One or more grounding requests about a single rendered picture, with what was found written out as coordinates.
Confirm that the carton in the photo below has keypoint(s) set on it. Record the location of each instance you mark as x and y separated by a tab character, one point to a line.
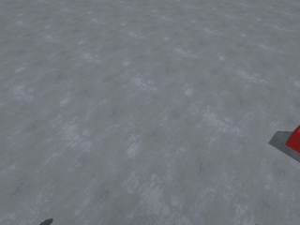
294	140

